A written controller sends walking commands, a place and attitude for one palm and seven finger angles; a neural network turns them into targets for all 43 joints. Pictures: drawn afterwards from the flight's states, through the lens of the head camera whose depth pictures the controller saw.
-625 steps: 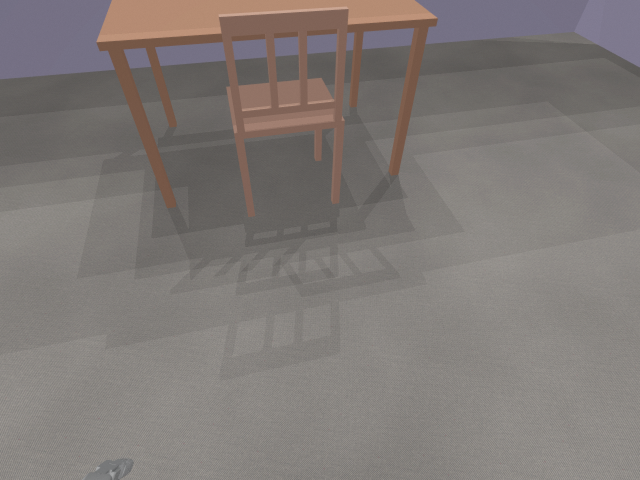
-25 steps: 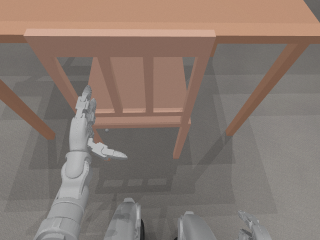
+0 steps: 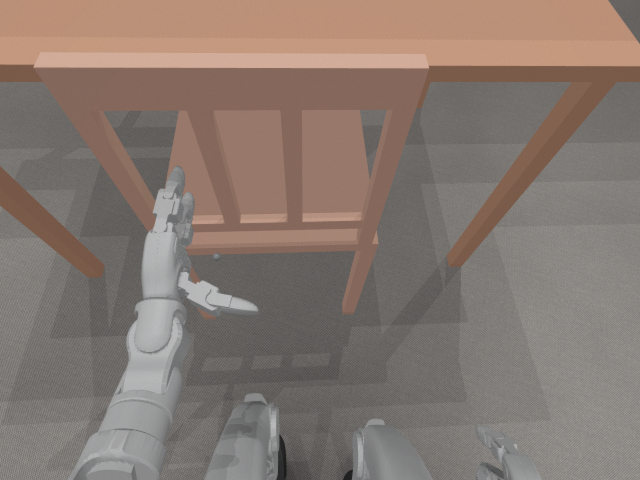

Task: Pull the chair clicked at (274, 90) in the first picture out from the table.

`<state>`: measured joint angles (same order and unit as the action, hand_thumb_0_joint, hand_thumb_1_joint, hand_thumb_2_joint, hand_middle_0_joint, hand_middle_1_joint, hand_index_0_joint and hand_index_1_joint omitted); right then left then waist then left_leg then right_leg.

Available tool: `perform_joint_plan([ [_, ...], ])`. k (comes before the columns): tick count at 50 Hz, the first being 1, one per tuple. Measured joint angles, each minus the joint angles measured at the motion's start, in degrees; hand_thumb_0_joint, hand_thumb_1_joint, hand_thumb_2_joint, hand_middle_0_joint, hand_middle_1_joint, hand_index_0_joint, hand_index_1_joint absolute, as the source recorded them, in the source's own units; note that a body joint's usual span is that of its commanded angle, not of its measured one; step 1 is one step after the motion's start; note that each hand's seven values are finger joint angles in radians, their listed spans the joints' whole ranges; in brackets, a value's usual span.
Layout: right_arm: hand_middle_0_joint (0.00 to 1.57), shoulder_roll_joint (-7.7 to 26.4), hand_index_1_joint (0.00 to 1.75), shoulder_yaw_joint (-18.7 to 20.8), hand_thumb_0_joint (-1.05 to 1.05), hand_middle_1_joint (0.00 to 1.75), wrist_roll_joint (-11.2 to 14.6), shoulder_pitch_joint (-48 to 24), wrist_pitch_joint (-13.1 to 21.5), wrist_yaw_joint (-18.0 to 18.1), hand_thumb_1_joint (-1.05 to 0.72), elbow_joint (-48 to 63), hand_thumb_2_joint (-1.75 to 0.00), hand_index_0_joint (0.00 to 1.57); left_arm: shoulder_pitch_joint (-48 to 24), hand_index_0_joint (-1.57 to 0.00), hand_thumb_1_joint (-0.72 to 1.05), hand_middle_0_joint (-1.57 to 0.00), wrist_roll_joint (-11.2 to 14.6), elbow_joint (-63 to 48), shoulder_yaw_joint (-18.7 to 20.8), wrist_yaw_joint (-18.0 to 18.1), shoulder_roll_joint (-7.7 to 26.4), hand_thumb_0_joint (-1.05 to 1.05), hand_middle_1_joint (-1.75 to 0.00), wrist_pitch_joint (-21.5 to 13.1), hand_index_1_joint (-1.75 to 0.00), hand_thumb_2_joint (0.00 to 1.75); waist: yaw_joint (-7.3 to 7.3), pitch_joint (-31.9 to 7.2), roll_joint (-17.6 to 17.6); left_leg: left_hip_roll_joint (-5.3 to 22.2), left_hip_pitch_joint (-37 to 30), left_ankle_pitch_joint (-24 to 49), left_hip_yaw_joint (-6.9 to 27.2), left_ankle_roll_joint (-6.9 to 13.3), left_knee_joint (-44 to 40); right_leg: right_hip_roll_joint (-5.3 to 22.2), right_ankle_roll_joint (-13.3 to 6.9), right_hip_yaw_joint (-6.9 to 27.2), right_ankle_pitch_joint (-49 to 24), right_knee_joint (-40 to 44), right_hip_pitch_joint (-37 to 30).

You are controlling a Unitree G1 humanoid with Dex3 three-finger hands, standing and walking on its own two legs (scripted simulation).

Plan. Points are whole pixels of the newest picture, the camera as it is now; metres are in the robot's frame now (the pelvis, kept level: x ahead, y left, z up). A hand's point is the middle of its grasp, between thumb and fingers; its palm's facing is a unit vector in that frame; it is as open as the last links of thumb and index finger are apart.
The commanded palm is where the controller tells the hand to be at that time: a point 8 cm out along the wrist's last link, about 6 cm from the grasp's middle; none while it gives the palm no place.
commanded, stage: push the fingers through the gap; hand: left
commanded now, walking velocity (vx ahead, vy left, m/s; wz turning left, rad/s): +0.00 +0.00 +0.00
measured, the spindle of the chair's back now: (219, 172) +0.53 +0.16 +0.00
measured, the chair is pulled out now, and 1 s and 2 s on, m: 0.00 0.00 0.00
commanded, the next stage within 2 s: hook a spindle and tug to test in 1.62 s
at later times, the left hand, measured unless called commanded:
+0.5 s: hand (212, 224) +0.42 +0.15 +0.02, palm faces +0.07 -1.00 -0.03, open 17.0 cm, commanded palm +0.40 +0.19 +0.02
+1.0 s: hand (219, 192) +0.47 +0.15 +0.02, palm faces +0.09 -1.00 -0.04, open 17.0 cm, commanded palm +0.45 +0.19 +0.02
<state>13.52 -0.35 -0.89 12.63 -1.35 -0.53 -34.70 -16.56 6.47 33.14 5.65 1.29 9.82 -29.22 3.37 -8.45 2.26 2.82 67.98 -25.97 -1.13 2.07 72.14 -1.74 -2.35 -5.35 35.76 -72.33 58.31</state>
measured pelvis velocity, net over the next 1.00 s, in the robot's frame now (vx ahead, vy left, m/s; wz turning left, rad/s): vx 0.00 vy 0.01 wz -0.02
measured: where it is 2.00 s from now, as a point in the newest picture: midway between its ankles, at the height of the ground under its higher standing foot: outside the picture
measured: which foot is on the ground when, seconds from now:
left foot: down 0.00-1.00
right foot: down 0.00-1.00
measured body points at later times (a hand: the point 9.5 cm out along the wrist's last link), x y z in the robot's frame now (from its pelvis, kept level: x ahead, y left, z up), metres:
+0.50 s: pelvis +0.00 +0.00 +0.00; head +0.12 +0.02 +0.43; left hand +0.41 +0.20 +0.02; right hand +0.11 -0.25 -0.12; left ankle +0.07 +0.10 -0.62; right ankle -0.01 -0.10 -0.62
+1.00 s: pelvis +0.00 +0.01 -0.01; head +0.13 +0.02 +0.42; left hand +0.46 +0.20 +0.03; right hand +0.05 -0.25 -0.13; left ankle +0.07 +0.10 -0.62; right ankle -0.01 -0.10 -0.62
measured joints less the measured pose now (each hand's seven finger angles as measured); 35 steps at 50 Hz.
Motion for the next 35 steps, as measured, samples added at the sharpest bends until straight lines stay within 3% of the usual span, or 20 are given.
perform_joint_plan([
  [8,0.20,0.2,0.30,0.0,0.01,0.30,0.0,-0.4,-0.3,-0.1,-0.91,-0.1,-0.90,0.20,-1.2,-0.06,-0.51,-0.06,-0.7,1.1,0.4,0.3,0.7,-0.01,-0.08,0.4,-0.08,0.30,0.09,-0.4,0.1,0.0,-0.5,-0.2,-0.1,0.0,-0.2,0.0,0.1,0.1,0.1,0.3,-0.4],
  [16,0.20,0.2,0.30,0.0,0.01,0.30,-0.1,-0.6,0.4,0.3,-0.91,-0.3,-0.90,0.20,-5.3,-0.06,-0.50,-0.06,0.3,4.2,2.8,-0.5,2.0,-0.02,-0.08,0.6,-0.08,0.30,0.75,-0.2,0.0,0.1,0.8,-0.2,0.3,0.0,0.4,-0.2,0.0,-0.2,0.0,-0.1,0.6],
  [35,0.20,0.2,0.30,0.1,0.01,0.30,-0.6,2.1,-0.7,-0.6,-0.91,-2.2,-0.90,0.20,-14.1,-0.06,-0.50,-0.06,-1.5,12.8,5.4,0.1,3.2,-0.02,-0.08,0.3,-0.08,0.30,2.09,-0.5,0.6,0.2,2.5,-0.3,-0.2,0.6,0.6,-0.2,0.6,0.3,-0.2,-0.1,2.4],
])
